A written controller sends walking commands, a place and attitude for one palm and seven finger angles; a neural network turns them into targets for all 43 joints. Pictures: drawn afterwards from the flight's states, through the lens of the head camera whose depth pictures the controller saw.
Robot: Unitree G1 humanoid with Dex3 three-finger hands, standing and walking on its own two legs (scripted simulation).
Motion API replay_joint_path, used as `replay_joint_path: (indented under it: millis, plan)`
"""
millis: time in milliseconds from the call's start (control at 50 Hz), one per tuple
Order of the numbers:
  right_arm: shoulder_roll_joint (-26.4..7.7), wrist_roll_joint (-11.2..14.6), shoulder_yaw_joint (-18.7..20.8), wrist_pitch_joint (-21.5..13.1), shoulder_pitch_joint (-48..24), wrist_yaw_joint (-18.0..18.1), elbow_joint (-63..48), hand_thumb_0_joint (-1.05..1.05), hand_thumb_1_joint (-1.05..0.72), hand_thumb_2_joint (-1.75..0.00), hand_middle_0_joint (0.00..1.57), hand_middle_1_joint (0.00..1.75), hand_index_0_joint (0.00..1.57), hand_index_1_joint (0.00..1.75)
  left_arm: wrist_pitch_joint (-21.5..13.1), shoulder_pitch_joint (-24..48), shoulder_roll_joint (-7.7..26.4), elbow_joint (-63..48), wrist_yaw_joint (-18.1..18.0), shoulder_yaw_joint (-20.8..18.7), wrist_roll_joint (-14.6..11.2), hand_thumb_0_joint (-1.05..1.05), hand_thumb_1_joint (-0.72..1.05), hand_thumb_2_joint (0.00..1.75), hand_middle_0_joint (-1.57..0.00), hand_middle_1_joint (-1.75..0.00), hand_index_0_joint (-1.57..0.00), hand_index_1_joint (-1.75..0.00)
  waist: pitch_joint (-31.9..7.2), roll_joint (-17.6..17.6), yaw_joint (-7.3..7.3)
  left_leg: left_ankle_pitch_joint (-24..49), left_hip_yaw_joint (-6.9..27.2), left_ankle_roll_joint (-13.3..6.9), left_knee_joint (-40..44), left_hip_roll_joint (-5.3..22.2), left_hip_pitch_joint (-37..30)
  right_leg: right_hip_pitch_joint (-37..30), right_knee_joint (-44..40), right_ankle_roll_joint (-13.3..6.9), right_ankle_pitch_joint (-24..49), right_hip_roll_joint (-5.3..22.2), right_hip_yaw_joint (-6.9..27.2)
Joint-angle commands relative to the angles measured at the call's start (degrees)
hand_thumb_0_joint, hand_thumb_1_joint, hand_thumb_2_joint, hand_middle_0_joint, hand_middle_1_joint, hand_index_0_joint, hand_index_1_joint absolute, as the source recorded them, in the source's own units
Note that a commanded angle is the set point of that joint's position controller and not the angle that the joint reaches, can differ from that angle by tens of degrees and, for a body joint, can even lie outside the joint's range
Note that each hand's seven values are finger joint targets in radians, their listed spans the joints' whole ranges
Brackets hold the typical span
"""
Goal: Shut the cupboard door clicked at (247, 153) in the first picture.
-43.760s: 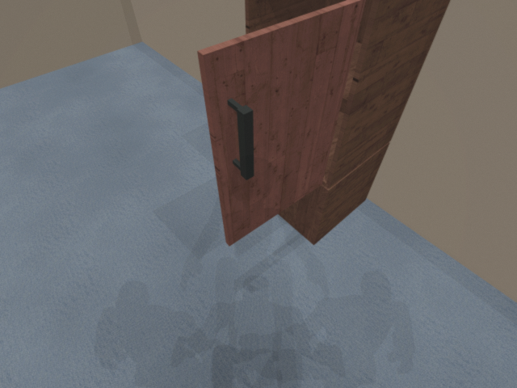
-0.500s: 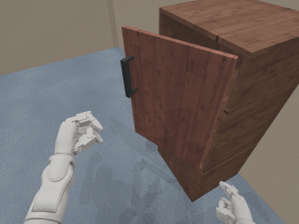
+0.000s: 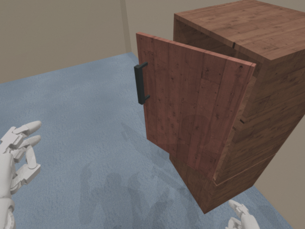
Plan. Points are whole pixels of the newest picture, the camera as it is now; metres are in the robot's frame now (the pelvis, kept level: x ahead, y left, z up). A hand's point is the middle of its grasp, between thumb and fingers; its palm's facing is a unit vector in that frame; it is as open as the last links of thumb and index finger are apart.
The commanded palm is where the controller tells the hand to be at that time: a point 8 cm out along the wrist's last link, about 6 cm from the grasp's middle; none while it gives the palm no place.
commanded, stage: draw the hand back to the body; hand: left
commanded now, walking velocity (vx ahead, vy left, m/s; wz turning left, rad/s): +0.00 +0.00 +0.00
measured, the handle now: (143, 83) +0.63 +0.12 +0.06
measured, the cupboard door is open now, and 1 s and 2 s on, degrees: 25 25 25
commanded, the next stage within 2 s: step back with the hand held close in 0.36 s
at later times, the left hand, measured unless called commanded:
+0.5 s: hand (41, 167) +0.19 +0.25 +0.16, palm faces +0.43 -0.81 -0.41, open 7.4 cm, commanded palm +0.14 +0.29 +0.17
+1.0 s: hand (28, 174) +0.17 +0.27 +0.15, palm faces +0.35 -0.79 -0.51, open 7.4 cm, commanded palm +0.11 +0.31 +0.17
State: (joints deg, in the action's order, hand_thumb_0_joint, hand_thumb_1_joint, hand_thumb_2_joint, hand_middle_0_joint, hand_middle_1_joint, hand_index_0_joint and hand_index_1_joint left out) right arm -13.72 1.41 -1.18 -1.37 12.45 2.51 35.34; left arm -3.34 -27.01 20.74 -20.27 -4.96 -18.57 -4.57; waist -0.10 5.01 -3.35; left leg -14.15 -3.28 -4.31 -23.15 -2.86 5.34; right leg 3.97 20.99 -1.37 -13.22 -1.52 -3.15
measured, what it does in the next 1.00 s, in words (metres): stands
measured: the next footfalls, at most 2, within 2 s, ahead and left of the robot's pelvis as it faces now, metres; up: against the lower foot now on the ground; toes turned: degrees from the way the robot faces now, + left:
right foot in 1.98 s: -0.33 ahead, -0.11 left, +0.00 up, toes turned -6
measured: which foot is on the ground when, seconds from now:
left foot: down 0.00-1.00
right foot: down 0.00-1.00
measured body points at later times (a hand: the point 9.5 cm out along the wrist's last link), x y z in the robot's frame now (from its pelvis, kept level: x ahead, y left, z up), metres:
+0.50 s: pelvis +0.00 -0.01 +0.00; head -0.03 -0.04 +0.45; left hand +0.16 +0.29 +0.18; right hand +0.18 -0.23 -0.09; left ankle -0.01 +0.06 -0.74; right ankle -0.02 -0.10 -0.74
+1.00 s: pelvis -0.04 +0.01 -0.01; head -0.04 +0.01 +0.44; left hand +0.14 +0.31 +0.18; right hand +0.12 -0.25 -0.08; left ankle -0.01 +0.06 -0.74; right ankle -0.02 -0.10 -0.74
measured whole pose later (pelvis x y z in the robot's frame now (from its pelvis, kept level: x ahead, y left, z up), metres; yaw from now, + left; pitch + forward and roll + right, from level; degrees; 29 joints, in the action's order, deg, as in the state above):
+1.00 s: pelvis -0.04 +0.01 -0.01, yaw -2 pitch +1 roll -1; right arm -14.3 1.5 0.8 2.1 11.5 4.5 30.2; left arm -9.6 -32.4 26.1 -26.9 -7.1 -24.1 -3.3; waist -1.3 1.2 0.3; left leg -14.5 -6.2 -5.7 -31.7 -2.3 18.6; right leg 18.5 30.8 -0.5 -13.2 -1.5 -1.0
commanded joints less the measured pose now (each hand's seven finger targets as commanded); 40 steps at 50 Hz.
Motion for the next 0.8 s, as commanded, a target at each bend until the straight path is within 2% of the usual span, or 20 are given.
replay_joint_path:
  millis: [0, 60, 80, 120, 140, 220, 240, 320, 360, 400, 420, 460, 480, 500, 540, 560, 620, 680, 720, 780]
  plan:
    - [-5.98, -0.04, 2.5, -4.55, -8.18, 0.69, -9.16, 0.0, -0.9, -0.9, 0.2, 0.3, 0.2, 0.3, -4.88, 4.86, 9.5, -12.82, -1.54, -6.58, -0.17, 0.0, 0.9, 0.9, -0.2, -0.3, -0.2, -0.3, -1.26, -1.71, 0.5, 11.68, 6.25, 4.08, 4.27, 4.98, 1.26, 2.25, -2.34, -0.07, 7.13, 1.47, 2.22]
    - [-6.57, -0.04, 2.75, -5.1, -7.91, 0.98, -8.65, 0.0, -0.9, -0.9, 0.2, 0.3, 0.2, 0.3, -4.98, 7.6, 8.71, -11.85, -1.77, -5.11, 0.2, 0.0, 0.9, 0.9, -0.2, -0.3, -0.2, -0.3, 0.13, -2.07, 0.96, 8.38, 6.48, 3.65, 4.86, 5.03, 1.16, 3.73, -2.59, -0.03, 4.78, 1.59, 2.24]
    - [-6.63, -0.08, 2.9, -5.3, -7.69, 1.04, -8.66, 0.0, -0.9, -0.9, 0.2, 0.3, 0.2, 0.3, -5.21, 8.28, 8.81, -12.49, -1.92, -5.13, 0.35, 0.0, 0.9, 0.9, -0.2, -0.3, -0.2, -0.3, -1.16, -2.1, 0.94, 8.04, 6.81, 3.69, 4.94, 4.99, 0.87, 3.17, -2.24, -0.07, 4.59, 1.6, 2.26]
    - [-6.7, -0.19, 2.81, -5.47, -7.81, 1.23, -8.27, 0.0, -0.9, -0.9, 0.2, 0.3, 0.2, 0.3, -5.12, 7.3, 10.14, -11.06, -2.06, -6.48, 0.23, 0.0, 0.9, 0.9, -0.2, -0.3, -0.2, -0.3, -0.81, -2.4, 0.43, 7.06, 6.16, 3.28, 4.92, 4.63, 1.41, 2.74, -2.92, -0.12, 4.11, 1.75, 2.58]
    - [-6.29, -0.16, 2.75, -5.52, -8.1, 1.26, -8.63, 0.0, -0.9, -0.9, 0.2, 0.3, 0.2, 0.3, -5.36, 7.25, 9.63, -11.85, -2.02, -6.09, 0.02, 0.0, 0.9, 0.9, -0.2, -0.3, -0.2, -0.3, -1.91, -3.19, 0.31, 7.37, 5.93, 3.07, 4.72, 4.46, 1.25, 1.92, -2.79, -0.13, 4.19, 1.97, 2.73]
    - [-6.15, -0.34, 2.58, -5.91, -8.37, 1.26, -8.32, 0.0, -0.9, -0.9, 0.2, 0.3, 0.2, 0.3, -5.64, 6.55, 11.98, -13.42, -2.21, -8.35, 0.1, 0.0, 0.9, 0.9, -0.2, -0.3, -0.2, -0.3, -3.41, 0.04, -0.33, 9.59, 5.15, 3.06, 3.79, 4.12, 1.29, 0.34, -2.97, -0.35, 6.34, 1.99, 3.26]
    - [-5.73, -0.27, 2.39, -5.96, -8.52, 1.17, -8.59, 0.0, -0.9, -0.9, 0.2, 0.3, 0.2, 0.3, -5.7, 6.91, 10.73, -14.48, -2.1, -7.27, 0.06, 0.0, 0.9, 0.9, -0.2, -0.3, -0.2, -0.3, -3.75, 0.94, -0.15, 10.49, 5.31, 3.27, 3.83, 4.16, 0.75, 0.23, -2.62, -0.4, 6.89, 2.01, 3.14]
    - [-5.8, -0.29, 2.39, -5.87, -8.58, 0.97, -8.48, 0.0, -0.9, -0.9, 0.2, 0.3, 0.2, 0.3, -5.29, 5.15, 11.36, -12.43, -1.95, -8.46, -0.12, 0.0, 0.9, 0.9, -0.2, -0.3, -0.2, -0.3, -1.51, -0.61, -0.42, 10.09, 5.04, 3.3, 4.08, 4.25, 1.91, 0.72, -3.35, -0.39, 6.51, 1.79, 3.18]
    - [-5.64, -0.32, 2.37, -5.77, -8.53, 1.0, -8.78, 0.0, -0.9, -0.9, 0.2, 0.3, 0.2, 0.3, -5.33, 4.93, 10.72, -12.36, -1.77, -8.07, -0.33, 0.0, 0.9, 0.9, -0.2, -0.3, -0.2, -0.3, -1.68, -1.26, -0.28, 10.72, 4.68, 3.12, 3.84, 4.24, 1.45, 1.04, -3.06, -0.24, 7.3, 1.89, 3.14]
    - [-5.56, -0.21, 2.48, -5.58, -8.32, 0.81, -8.77, 0.0, -0.9, -0.9, 0.2, 0.3, 0.2, 0.3, -5.31, 5.21, 9.92, -12.83, -1.62, -7.34, -0.17, 0.0, 0.9, 0.9, -0.2, -0.3, -0.2, -0.3, -2.02, 0.53, -0.02, 11.12, 4.58, 3.27, 3.81, 4.34, 0.85, 1.39, -2.93, -0.22, 7.34, 1.8, 3.01]
    - [-5.84, -0.32, 2.51, -5.67, -8.3, 0.82, -8.62, 0.0, -0.9, -0.9, 0.2, 0.3, 0.2, 0.3, -5.22, 4.5, 10.76, -12.17, -1.63, -8.05, -0.25, 0.0, 0.9, 0.9, -0.2, -0.3, -0.2, -0.3, -1.78, -0.84, -0.27, 11.45, 4.66, 3.2, 3.79, 4.33, 1.33, 0.89, -3.14, -0.26, 7.71, 1.83, 3.1]
    - [-5.64, -0.27, 2.57, -5.53, -8.4, 0.85, -8.81, 0.0, -0.9, -0.9, 0.2, 0.3, 0.2, 0.3, -5.28, 4.59, 9.91, -12.29, -1.51, -7.31, -0.31, 0.0, 0.9, 0.9, -0.2, -0.3, -0.2, -0.3, -2.01, -1.24, -0.05, 11.27, 4.31, 3.01, 3.63, 4.33, 0.84, 1.4, -3.13, -0.09, 7.68, 1.91, 3.17]
    - [-7.35, 0.33, 3.19, -4.38, -8.47, 1.02, -11.13, 0.0, -0.9, -0.9, 0.2, 0.3, 0.2, 0.3, -7.6, 11.79, 17.59, -16.6, -2.18, -14.63, 0.09, 0.0, 0.9, 0.9, -0.2, -0.3, -0.2, -0.3, -0.09, -0.16, 1.75, 5.23, 5.86, 1.22, 1.17, 5.68, 5.58, 5.27, -4.76, -0.42, 9.42, 5.16, 10.47]
    - [-6.68, -0.16, 3.25, -3.78, -7.7, 1.33, -9.82, 0.0, -0.9, -0.9, 0.2, 0.3, 0.2, 0.3, -8.18, 6.04, 13.22, -12.14, -1.92, -11.26, -0.06, 0.0, 0.9, 0.9, -0.2, -0.3, -0.2, -0.3, -1.45, -2.72, 2.15, 4.78, 6.22, 1.2, -0.84, 5.47, 4.97, 6.42, -5.03, -1.14, 9.32, 7.43, 11.45]
    - [-6.68, -0.23, 3.55, -2.87, -7.81, 1.21, -9.86, 0.0, -0.9, -0.9, 0.2, 0.3, 0.2, 0.3, -8.8, 3.3, 11.59, -10.56, -1.66, -9.56, 0.24, 0.0, 0.9, 0.9, -0.2, -0.3, -0.2, -0.3, -3.16, -5.35, 2.42, 5.94, 5.99, 1.47, -2.84, 5.56, 4.58, 8.06, -4.25, -1.52, 10.97, 9.11, 12.37]
    - [-6.89, -0.18, 3.87, -2.48, -7.45, 1.16, -9.95, 0.0, -0.9, -0.9, 0.2, 0.3, 0.2, 0.3, -9.13, 2.31, 11.07, -10.75, -1.69, -9.0, 0.35, 0.0, 0.9, 0.9, -0.2, -0.3, -0.2, -0.3, -4.91, -4.64, 2.52, 6.84, 5.77, 1.54, -3.4, 5.79, 4.49, 7.84, -3.21, -1.58, 11.93, 9.55, 12.37]
    - [-7.08, -0.04, 4.36, -1.43, -7.82, 1.48, -10.39, 0.0, -0.9, -0.9, 0.2, 0.3, 0.2, 0.3, -9.58, 0.83, 12.78, -11.47, -2.19, -10.38, 0.32, 0.0, 0.9, 0.9, -0.2, -0.3, -0.2, -0.3, -7.81, -4.48, 2.59, 12.24, 5.63, 1.58, -3.76, 6.63, 4.6, 6.75, 0.63, -0.81, 19.65, 9.48, 11.02]
    - [-7.22, 0.22, 4.64, -0.11, -7.67, 2.0, -11.66, 0.0, -0.9, -0.9, 0.2, 0.3, 0.2, 0.3, -9.39, -0.53, 13.9, -13.4, -2.58, -11.33, 0.32, 0.0, 0.9, 0.9, -0.2, -0.3, -0.2, -0.3, -10.17, -4.79, 2.82, 18.81, 5.83, 1.66, -3.83, 7.55, 4.92, 5.59, 4.61, -0.11, 25.52, 8.22, 9.87]
    - [-7.4, 0.15, 4.67, 0.51, -7.98, 2.36, -12.24, 0.0, -0.9, -0.9, 0.2, 0.3, 0.2, 0.3, -9.24, -1.48, 16.04, -14.94, -2.95, -13.34, 0.33, 0.0, 0.9, 0.9, -0.2, -0.3, -0.2, -0.3, -11.06, -4.22, 2.61, 21.67, 6.37, 1.74, -3.69, 8.11, 6.24, 4.57, 6.58, 0.2, 27.17, 7.62, 9.33]
    - [-7.22, 0.28, 4.63, 1.21, -7.47, 2.56, -13.48, 0.0, -0.9, -0.9, 0.2, 0.3, 0.2, 0.3, -9.11, -3.67, 15.82, -16.69, -3.31, -13.73, 0.29, 0.0, 0.9, 0.9, -0.2, -0.3, -0.2, -0.3, -11.79, -3.14, 2.67, 22.91, 7.36, 1.54, -3.08, 9.17, 8.89, 3.31, 9.14, 0.41, 25.79, 6.45, 9.14]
